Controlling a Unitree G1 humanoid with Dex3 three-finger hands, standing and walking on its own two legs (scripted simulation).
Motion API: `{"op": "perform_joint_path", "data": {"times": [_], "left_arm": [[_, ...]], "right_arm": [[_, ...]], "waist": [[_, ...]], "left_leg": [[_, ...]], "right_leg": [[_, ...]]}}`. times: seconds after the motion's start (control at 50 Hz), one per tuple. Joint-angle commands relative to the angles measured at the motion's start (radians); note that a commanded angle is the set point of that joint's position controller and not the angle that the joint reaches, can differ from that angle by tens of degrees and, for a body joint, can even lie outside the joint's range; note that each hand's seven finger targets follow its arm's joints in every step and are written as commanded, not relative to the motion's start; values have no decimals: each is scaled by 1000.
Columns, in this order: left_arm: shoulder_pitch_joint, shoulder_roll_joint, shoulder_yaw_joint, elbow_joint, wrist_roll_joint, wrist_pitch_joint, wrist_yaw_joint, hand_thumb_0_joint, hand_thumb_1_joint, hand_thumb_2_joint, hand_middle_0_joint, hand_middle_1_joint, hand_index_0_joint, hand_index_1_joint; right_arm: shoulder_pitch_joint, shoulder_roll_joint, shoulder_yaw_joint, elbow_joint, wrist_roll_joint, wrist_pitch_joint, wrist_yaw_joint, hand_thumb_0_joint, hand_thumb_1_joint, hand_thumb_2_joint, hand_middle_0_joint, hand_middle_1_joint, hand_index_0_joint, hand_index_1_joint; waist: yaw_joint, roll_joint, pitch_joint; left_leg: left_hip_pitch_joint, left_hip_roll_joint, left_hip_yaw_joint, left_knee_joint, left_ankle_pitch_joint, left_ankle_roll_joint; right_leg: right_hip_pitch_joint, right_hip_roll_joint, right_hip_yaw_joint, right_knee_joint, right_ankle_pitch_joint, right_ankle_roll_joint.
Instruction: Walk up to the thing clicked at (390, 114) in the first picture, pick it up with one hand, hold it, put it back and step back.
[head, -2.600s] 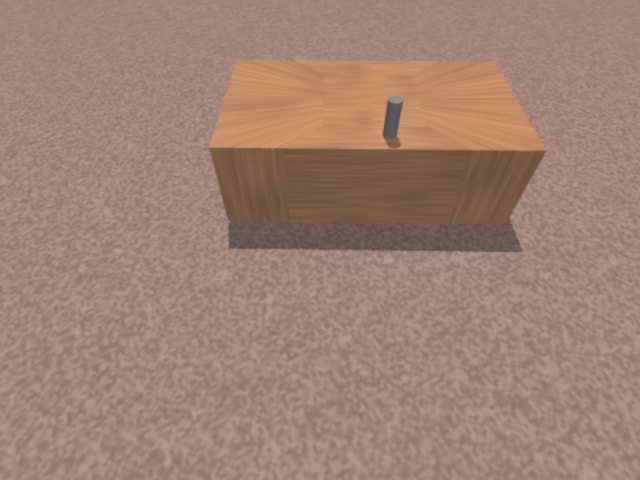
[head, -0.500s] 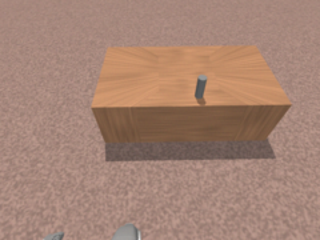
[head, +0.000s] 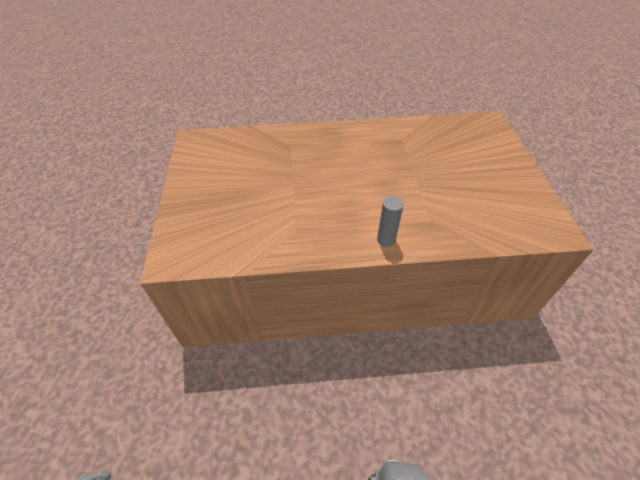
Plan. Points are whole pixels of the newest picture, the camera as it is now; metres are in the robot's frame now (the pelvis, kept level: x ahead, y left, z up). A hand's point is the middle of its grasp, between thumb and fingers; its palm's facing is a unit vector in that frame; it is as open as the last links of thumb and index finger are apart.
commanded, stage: walk up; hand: right
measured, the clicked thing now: (389, 222) +0.75 -0.19 -0.29
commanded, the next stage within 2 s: none
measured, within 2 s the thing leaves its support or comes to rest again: neither
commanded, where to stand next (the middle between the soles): +0.34 +0.00 m, yaw +3 degrees
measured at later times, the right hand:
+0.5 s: hand (510, 395) +0.24 -0.27 -0.11, palm faces -0.05 +0.90 -0.42, open 7.4 cm
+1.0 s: hand (491, 360) +0.32 -0.28 -0.16, palm faces -0.09 +0.93 -0.36, open 7.4 cm
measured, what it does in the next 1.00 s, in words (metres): walks ahead: left foot, then right foot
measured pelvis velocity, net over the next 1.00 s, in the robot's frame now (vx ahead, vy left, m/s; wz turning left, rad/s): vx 0.23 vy -0.02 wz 0.05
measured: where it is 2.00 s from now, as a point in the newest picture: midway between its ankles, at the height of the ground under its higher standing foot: (331, 459)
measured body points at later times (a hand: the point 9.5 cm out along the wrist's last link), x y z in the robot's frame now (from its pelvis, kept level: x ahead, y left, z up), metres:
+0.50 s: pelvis +0.17 +0.01 +0.00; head +0.18 +0.03 +0.45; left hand +0.21 +0.33 -0.12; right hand +0.24 -0.32 -0.09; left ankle +0.22 +0.12 -0.72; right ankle +0.15 -0.12 -0.66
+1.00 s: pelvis +0.23 -0.02 -0.01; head +0.26 -0.03 +0.44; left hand +0.32 +0.30 -0.12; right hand +0.32 -0.33 -0.14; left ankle +0.25 +0.11 -0.72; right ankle +0.31 -0.15 -0.72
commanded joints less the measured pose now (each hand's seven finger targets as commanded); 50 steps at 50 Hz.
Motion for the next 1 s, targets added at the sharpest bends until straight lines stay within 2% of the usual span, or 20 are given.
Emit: {"op": "perform_joint_path", "data": {"times": [0.0,0.02,0.06,0.12,0.22,0.32,0.34,0.36,0.38,0.48,0.6,0.66,0.68,0.7,0.72,0.74,0.8,0.92,0.94,0.98], "left_arm": [[241,352,111,-35,-6,-55,46,0,900,900,-200,-300,-200,-300],[187,349,103,-51,-16,-52,47,0,900,900,-200,-300,-200,-300],[98,279,85,-64,-30,-49,57,0,900,900,-200,-300,-200,-300],[58,237,67,-82,-18,-54,58,0,900,900,-200,-300,-200,-300],[57,254,71,-118,-3,-57,52,0,900,900,-200,-300,-200,-300],[29,212,44,-132,-3,-39,46,0,900,900,-200,-300,-200,-300],[55,165,26,-134,-4,-36,46,0,900,900,-200,-300,-200,-300],[80,102,14,-149,-18,-35,45,0,900,900,-200,-300,-200,-300],[62,206,44,-122,-12,-25,64,0,900,900,-200,-300,-200,-300],[125,196,41,-46,-15,-18,54,0,900,900,-200,-300,-200,-300],[101,146,40,-23,-12,-13,61,0,900,900,-200,-300,-200,-300],[134,153,45,12,-4,-25,82,0,900,900,-200,-300,-200,-300],[129,196,55,9,2,-33,90,0,900,900,-200,-300,-200,-300],[93,260,62,-16,7,-44,96,0,900,900,-200,-300,-200,-300],[47,291,58,-23,-4,-38,98,0,900,900,-200,-300,-200,-300],[9,286,54,-21,-7,-34,100,0,900,900,-200,-300,-200,-300],[-57,255,43,-10,2,-27,106,0,900,900,-200,-300,-200,-300],[-142,228,26,6,-6,-3,104,0,900,900,-200,-300,-200,-300],[-147,198,14,8,-10,2,102,0,900,900,-200,-300,-200,-300],[-144,154,1,40,-19,8,102,0,900,900,-200,-300,-200,-300]], "right_arm": [[-17,-136,-32,-118,19,-21,-22,0,-900,-900,200,300,200,300],[-77,-215,-57,-95,5,-10,-34,0,-900,-900,200,300,200,300],[-40,-215,-59,-51,23,-8,-26,0,-900,-900,200,300,200,300],[10,-194,-62,-9,11,-2,-4,0,-900,-900,200,300,200,300],[-92,-164,-65,-43,-6,-8,18,0,-900,-900,200,300,200,300],[13,-183,-90,-1,-10,-33,9,0,-900,-900,200,300,200,300],[76,-230,-105,12,-15,-39,-2,0,-900,-900,200,300,200,300],[119,-333,-128,-12,-24,-47,-11,0,-900,-900,200,300,200,300],[112,-355,-131,-30,3,-45,-12,0,-900,-900,200,300,200,300],[-37,-256,-84,-52,8,-41,-24,0,-900,-900,200,300,200,300],[-118,-232,-59,-75,-1,-11,-28,0,-900,-900,200,300,200,300],[-152,-179,-36,-70,17,19,-33,0,-900,-900,200,300,200,300],[-116,-124,-17,-62,21,27,-36,0,-900,-900,200,300,200,300],[-74,-75,4,-62,18,38,-35,0,-900,-900,200,300,200,300],[-99,-148,-22,-37,17,52,-51,0,-900,-900,200,300,200,300],[-112,-186,-33,-11,13,57,-54,0,-900,-900,200,300,200,300],[-74,-185,-35,56,19,55,-51,0,-900,-900,200,300,200,300],[-98,-167,-39,121,0,55,-40,0,-900,-900,200,300,200,300],[-93,-180,-44,131,-7,49,-42,0,-900,-900,200,300,200,300],[-233,-235,-47,99,-1,45,-35,0,-900,-900,200,300,200,300]], "waist": [[139,-319,-131],[129,-175,-66],[72,-102,-14],[39,-172,-19],[62,-158,-15],[-22,-18,-86],[-57,115,-112],[-69,334,-126],[-72,211,-102],[24,165,-28],[45,185,-28],[81,83,-101],[81,-64,-121],[49,-185,-109],[62,-138,-105],[53,-112,-66],[26,-198,-83],[8,-169,-109],[-1,-126,-105],[47,83,-63]], "left_leg": [[-549,-116,-32,530,-80,59],[-544,-51,-148,602,-93,60],[-515,-10,-172,548,11,61],[-398,3,-112,392,98,41],[-305,13,-60,112,169,25],[61,-73,14,-74,230,49],[174,-24,-101,-150,63,86],[269,256,-599,-328,-133,201],[206,376,-801,-384,-146,322],[-43,200,-298,-304,271,237],[-243,166,-157,-199,481,233],[-293,81,-96,17,310,143],[-333,19,-44,154,159,98],[-398,-60,-37,284,-65,47],[-361,-48,-110,337,-181,45],[-353,-24,-132,358,-176,45],[-317,-14,-128,267,-87,51],[-104,-68,-55,7,73,55],[-64,-56,-83,-59,94,63],[-220,121,-377,-231,-129,146]], "right_leg": [[500,-354,668,-372,-254,-183],[374,-379,688,-355,-263,-239],[303,-277,434,-322,-129,-216],[188,-178,218,-308,26,-188],[117,-211,171,-316,-101,-207],[-37,-134,69,-71,-177,-128],[-131,-80,23,149,-129,-97],[-344,64,-56,449,-254,-20],[-356,44,61,545,-390,-20],[-180,-45,75,418,-196,-2],[78,12,-20,152,-71,22],[258,64,-28,-43,60,-1],[291,-34,109,-125,46,-24],[259,-267,455,-243,33,-103],[176,-346,546,-282,-41,-220],[125,-326,517,-264,-80,-236],[115,-237,355,-216,-78,-163],[-30,-185,228,-133,-127,-124],[-74,-169,207,-100,-163,-92],[-29,-3,59,16,-311,-3]]}}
